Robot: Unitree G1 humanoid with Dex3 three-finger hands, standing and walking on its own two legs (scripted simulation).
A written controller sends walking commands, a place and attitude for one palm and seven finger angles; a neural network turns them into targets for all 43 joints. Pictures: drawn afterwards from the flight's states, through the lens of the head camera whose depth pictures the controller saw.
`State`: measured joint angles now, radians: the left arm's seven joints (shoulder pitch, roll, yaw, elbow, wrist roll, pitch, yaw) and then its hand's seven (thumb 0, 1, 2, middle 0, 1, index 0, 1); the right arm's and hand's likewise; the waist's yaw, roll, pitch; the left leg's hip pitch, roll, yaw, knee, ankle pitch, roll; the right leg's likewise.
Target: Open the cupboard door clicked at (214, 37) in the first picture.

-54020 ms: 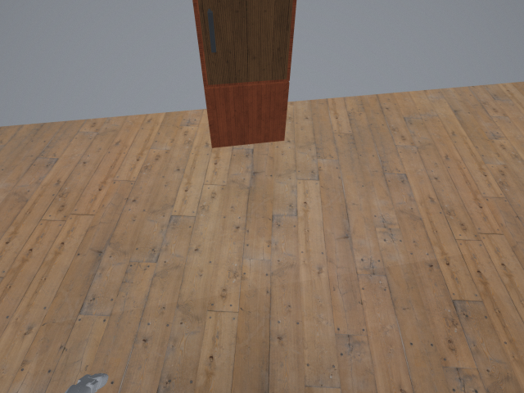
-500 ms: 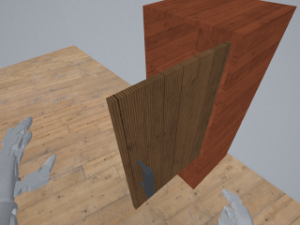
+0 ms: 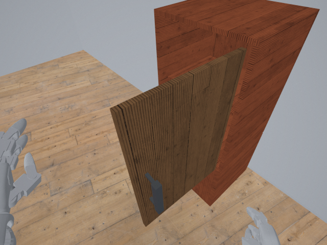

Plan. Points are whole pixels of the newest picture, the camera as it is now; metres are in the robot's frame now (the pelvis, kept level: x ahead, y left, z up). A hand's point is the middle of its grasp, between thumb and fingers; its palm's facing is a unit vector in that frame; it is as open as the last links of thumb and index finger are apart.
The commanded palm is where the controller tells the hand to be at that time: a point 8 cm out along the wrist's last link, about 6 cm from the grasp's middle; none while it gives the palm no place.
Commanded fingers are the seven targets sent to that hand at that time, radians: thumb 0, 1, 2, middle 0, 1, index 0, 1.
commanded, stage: step back with the hand held close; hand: left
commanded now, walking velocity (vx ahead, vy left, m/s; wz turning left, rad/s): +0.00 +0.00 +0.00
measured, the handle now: (154, 193) +0.29 +0.07 -0.08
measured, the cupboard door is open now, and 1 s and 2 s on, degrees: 88 88 88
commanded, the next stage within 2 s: stop stepping back and stand still in 1.16 s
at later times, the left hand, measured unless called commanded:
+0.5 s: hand (32, 184) +0.17 +0.26 +0.16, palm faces +0.33 -0.79 -0.52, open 7.4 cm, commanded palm +0.11 +0.31 +0.18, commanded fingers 0.00 0.90 0.90 -0.20 -0.30 -0.20 -0.30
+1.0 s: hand out of the picture +0.03 +0.31 +0.16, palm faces +0.50 -0.69 -0.53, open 7.4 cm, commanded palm -0.03 +0.34 +0.18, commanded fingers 0.00 0.90 0.90 -0.20 -0.30 -0.20 -0.30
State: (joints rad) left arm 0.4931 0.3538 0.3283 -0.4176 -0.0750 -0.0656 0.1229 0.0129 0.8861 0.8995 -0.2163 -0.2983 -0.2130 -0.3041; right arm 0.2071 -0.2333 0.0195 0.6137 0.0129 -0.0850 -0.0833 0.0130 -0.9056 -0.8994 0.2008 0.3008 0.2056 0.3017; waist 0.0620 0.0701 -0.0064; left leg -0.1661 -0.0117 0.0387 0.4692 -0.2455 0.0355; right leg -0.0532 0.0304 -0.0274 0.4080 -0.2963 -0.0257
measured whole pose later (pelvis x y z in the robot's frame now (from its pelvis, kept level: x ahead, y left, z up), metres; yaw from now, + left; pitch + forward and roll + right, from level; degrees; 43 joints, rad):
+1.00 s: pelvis -0.14 +0.02 -0.02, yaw +6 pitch -1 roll -3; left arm 0.56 0.42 0.47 -0.56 -0.03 -0.22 0.14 0.01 0.89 0.90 -0.22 -0.30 -0.21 -0.30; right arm 0.18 -0.21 -0.01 0.58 0.00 -0.08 -0.06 0.01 -0.90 -0.90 0.20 0.30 0.21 0.30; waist 0.03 0.05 0.09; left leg -0.50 0.00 0.07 0.60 -0.20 0.07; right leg -0.33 0.07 0.03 0.60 -0.25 0.00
